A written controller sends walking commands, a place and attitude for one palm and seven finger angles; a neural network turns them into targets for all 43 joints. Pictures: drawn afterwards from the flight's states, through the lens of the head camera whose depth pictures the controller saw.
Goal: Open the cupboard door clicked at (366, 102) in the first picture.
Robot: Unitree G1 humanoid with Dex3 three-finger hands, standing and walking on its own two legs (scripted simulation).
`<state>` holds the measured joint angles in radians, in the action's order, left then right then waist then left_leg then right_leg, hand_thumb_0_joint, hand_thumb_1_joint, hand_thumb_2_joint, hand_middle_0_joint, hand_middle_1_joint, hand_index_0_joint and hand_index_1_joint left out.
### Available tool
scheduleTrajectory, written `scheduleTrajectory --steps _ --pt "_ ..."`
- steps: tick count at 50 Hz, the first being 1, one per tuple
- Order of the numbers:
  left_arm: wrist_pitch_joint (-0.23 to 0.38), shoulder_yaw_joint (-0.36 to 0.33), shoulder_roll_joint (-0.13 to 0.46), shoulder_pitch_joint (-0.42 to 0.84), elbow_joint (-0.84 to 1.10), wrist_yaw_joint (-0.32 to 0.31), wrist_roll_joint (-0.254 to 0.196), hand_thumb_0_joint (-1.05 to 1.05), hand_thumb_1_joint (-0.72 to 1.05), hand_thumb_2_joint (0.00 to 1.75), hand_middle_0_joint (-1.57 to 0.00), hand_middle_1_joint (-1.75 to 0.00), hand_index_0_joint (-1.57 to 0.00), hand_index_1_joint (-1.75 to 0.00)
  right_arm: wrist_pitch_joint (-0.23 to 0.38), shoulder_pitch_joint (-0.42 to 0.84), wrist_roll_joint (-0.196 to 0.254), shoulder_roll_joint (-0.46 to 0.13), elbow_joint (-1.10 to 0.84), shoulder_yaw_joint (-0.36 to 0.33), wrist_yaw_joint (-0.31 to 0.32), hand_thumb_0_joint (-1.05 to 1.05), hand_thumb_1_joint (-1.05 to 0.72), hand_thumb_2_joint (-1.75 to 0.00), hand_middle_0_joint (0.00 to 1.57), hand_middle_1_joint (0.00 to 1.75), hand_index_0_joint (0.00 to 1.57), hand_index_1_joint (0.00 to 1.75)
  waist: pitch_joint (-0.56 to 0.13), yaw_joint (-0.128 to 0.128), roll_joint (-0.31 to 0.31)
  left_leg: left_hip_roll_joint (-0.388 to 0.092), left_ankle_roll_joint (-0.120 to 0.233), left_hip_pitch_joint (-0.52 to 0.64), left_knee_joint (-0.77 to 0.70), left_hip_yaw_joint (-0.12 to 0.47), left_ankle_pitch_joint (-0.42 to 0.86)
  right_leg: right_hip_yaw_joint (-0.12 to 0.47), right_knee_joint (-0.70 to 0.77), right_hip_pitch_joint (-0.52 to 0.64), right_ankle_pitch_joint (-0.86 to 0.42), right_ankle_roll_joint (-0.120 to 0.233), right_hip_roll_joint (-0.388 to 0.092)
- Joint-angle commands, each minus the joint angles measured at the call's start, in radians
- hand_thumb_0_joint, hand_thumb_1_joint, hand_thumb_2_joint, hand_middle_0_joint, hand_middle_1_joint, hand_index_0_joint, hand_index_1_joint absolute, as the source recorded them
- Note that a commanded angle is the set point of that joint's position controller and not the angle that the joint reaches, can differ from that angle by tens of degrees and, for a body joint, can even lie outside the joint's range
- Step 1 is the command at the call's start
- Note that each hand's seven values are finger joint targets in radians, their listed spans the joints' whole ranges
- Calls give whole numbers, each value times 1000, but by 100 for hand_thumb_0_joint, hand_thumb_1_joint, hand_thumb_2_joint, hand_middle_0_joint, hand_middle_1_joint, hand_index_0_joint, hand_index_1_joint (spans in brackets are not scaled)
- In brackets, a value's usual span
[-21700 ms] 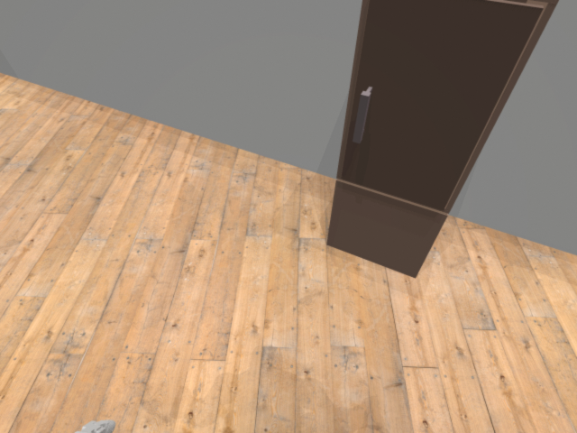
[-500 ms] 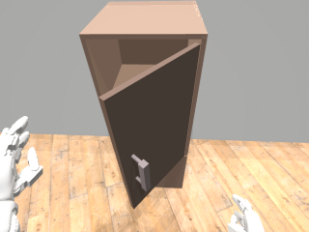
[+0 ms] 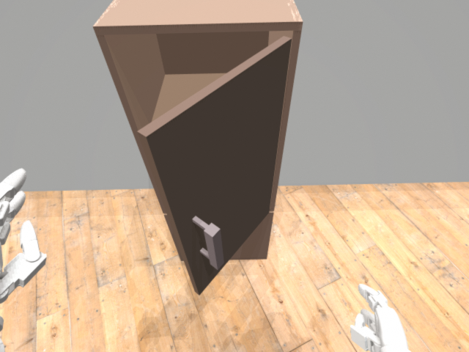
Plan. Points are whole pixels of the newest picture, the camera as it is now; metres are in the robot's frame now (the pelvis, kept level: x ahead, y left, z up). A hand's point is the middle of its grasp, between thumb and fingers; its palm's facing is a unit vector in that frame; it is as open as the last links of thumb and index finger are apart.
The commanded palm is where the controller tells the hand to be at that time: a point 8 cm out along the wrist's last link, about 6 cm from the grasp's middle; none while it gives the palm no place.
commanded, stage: step back with the hand held close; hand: left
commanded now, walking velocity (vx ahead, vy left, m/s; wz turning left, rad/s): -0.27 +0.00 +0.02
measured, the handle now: (207, 242) +0.34 +0.09 -0.07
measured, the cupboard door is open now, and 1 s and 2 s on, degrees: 51 51 51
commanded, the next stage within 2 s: stop stepping back and stand still in 1.00 s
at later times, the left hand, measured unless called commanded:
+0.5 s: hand out of the picture +0.11 +0.28 +0.15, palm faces +0.47 -0.73 -0.49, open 7.4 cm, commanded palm +0.04 +0.31 +0.17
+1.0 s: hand out of the picture +0.06 +0.26 +0.15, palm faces +0.40 -0.79 -0.45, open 7.4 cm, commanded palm +0.00 +0.30 +0.17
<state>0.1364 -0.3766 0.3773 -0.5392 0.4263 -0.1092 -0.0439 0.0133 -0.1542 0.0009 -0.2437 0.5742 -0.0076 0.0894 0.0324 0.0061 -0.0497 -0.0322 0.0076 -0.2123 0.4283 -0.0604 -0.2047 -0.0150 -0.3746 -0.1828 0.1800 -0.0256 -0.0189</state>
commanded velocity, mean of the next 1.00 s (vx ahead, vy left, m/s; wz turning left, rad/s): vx -0.34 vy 0.00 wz -0.02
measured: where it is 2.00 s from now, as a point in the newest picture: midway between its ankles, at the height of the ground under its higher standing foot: outside the picture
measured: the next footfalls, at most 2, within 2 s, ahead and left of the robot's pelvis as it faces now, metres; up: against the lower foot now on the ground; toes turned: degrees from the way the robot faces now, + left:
right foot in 0.90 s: -0.19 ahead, -0.13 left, +0.00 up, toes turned +3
left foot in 1.02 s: -0.02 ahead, +0.09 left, +0.00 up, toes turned +1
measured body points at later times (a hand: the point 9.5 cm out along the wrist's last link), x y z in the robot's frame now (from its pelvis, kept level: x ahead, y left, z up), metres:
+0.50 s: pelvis -0.08 +0.00 -0.02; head -0.05 +0.02 +0.43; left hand +0.08 +0.31 +0.18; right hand +0.11 -0.23 -0.10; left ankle +0.01 +0.11 -0.74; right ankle +0.01 -0.13 -0.74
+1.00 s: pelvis -0.14 +0.00 -0.02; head -0.11 +0.01 +0.43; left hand +0.04 +0.30 +0.18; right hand +0.05 -0.22 -0.10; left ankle -0.04 +0.10 -0.73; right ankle -0.23 -0.13 -0.74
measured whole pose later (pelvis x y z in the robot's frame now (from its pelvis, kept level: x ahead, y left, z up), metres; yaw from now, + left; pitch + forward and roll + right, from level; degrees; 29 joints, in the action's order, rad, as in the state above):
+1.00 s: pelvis -0.14 +0.00 -0.02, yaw -1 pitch +3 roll -2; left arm 0.23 -0.39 0.41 -0.51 0.52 -0.14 -0.03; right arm 0.10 -0.12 -0.02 -0.18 0.67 0.01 0.06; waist 0.01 0.05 -0.01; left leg -0.03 -0.02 -0.53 0.63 -0.03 -0.18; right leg 0.06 -0.48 -0.15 0.39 0.00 0.05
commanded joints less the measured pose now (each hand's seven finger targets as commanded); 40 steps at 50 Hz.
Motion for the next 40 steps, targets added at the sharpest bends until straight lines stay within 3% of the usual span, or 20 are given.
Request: scheduleTrajectory --steps 1,6,13,18,20,23,26,28,29,31,32,33,34,35,37,40 --pt "75 -167 219 12 264 -39 -7 0 90 90 -20 -30 -20 -30 32 95 1 -103 -178 -43 14 0 -90 -90 20 30 20 30 -194 10 -3 -30 12 33 -41 39 297 -4 -28 75 -308 9 -12" --pt "84 -169 211 -8 262 -48 -5 0 90 90 -20 -30 -20 -30 39 86 5 -105 -181 -46 14 0 -90 -90 20 30 20 30 -152 7 -15 -47 23 -79 -69 55 144 8 -60 71 -211 5 -4" --pt "110 -173 197 5 262 -58 12 0 90 90 -20 -30 -20 -30 64 75 8 -120 -185 -47 9 0 -90 -90 20 30 20 30 -78 -2 -31 -68 57 -333 -118 102 -287 42 -95 105 -1 6 6" --pt "134 -190 200 32 288 -63 29 0 90 90 -20 -30 -20 -30 96 60 1 -120 -180 -48 12 0 -90 -90 20 30 20 30 -75 -1 -46 -91 73 -434 -123 143 -423 50 -144 116 114 4 23" --pt "144 -201 210 41 301 -63 33 0 90 90 -20 -30 -20 -30 107 62 -2 -122 -177 -51 12 0 -90 -90 20 30 20 30 -81 -3 -79 -90 77 -461 -113 154 -459 65 -156 117 136 8 29" --pt "155 -205 210 21 302 -64 30 0 90 90 -20 -30 -20 -30 124 43 -4 -111 -166 -52 7 0 -90 -90 20 30 20 30 -84 -6 -14 -48 62 -396 -16 125 -417 132 -96 20 156 27 8" --pt "159 -178 211 57 323 -71 15 0 90 90 -20 -30 -20 -30 124 21 -7 -99 -131 -49 4 0 -90 -90 20 30 20 30 -83 -21 96 31 7 -149 171 64 -272 196 61 -257 270 67 -76" --pt "156 -173 217 62 297 -81 13 0 90 90 -20 -30 -20 -30 116 20 -7 -93 -104 -51 3 0 -90 -90 20 30 20 30 -95 -26 128 45 -4 -40 228 47 -202 183 99 -354 275 75 -105" --pt "156 -166 219 83 307 -83 12 0 90 90 -20 -30 -20 -30 113 21 -4 -97 -102 -50 3 0 -90 -90 20 30 20 30 -88 -30 127 40 -4 -34 201 59 -202 156 88 -363 271 68 -94" --pt "157 -177 226 79 304 -85 9 0 90 90 -20 -30 -20 -30 108 39 -4 -103 -107 -48 12 0 -90 -90 20 30 20 30 -71 -27 45 -15 16 -116 59 137 -289 99 15 -310 301 36 -34" --pt "158 -191 230 73 302 -84 11 0 90 90 -20 -30 -20 -30 110 50 -3 -112 -117 -48 16 0 -90 -90 20 30 20 30 -65 -24 -31 -71 39 -234 -49 201 -381 72 -82 -214 292 18 12" --pt "163 -204 224 63 318 -80 17 0 90 90 -20 -30 -20 -30 118 65 -5 -125 -129 -50 16 0 -90 -90 20 30 20 30 -84 -18 -157 -166 84 -407 -210 314 -521 33 -273 -33 207 -2 82" --pt "165 -223 223 66 341 -75 25 0 90 90 -20 -30 -20 -30 126 78 -9 -123 -138 -54 15 0 -90 -90 20 30 20 30 -125 -1 -238 -258 131 -528 -324 419 -588 3 -502 118 134 -8 137" --pt "171 -236 253 86 369 -70 25 0 90 90 -20 -30 -20 -30 135 83 -15 -101 -139 -59 15 0 -90 -90 20 30 20 30 -149 0 -240 -290 152 -500 -333 446 -509 29 -633 94 177 -4 136" --pt "173 -255 249 23 322 -66 18 0 90 90 -20 -30 -20 -30 155 83 -21 -101 -116 -73 -8 0 -90 -90 20 30 20 30 -165 8 -156 -284 169 -425 -249 356 -392 58 -699 37 271 17 129" --pt "157 -199 199 -30 307 -66 -13 0 90 90 -20 -30 -20 -30 170 85 -24 -87 -95 -62 -30 0 -90 -90 20 30 20 30 -136 8 -213 -221 111 -289 -223 246 -274 0 -435 -17 337 43 100"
